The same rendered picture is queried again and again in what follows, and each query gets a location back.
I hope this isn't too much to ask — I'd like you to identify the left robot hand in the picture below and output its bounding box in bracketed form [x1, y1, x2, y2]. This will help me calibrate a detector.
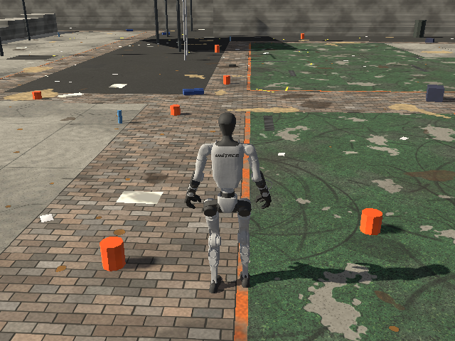
[185, 193, 201, 209]

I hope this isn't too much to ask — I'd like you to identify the robot left forearm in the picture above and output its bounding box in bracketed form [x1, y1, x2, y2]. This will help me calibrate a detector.
[187, 171, 200, 197]

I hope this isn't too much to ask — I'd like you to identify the left robot shin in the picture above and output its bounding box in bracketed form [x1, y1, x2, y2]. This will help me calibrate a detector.
[208, 236, 220, 283]

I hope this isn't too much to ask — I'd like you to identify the robot right upper arm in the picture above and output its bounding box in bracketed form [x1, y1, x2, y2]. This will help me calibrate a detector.
[242, 143, 262, 182]

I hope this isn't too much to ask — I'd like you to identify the right robot hand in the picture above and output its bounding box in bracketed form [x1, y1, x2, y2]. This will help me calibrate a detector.
[255, 194, 272, 209]

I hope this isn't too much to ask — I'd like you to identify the robot right forearm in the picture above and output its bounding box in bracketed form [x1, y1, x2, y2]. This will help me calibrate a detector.
[255, 171, 269, 197]

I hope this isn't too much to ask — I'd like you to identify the humanoid robot torso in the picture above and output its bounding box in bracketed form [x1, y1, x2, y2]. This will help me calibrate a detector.
[211, 140, 244, 213]

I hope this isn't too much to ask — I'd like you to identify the robot left upper arm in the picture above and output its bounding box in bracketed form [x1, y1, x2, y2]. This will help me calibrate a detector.
[193, 143, 213, 182]

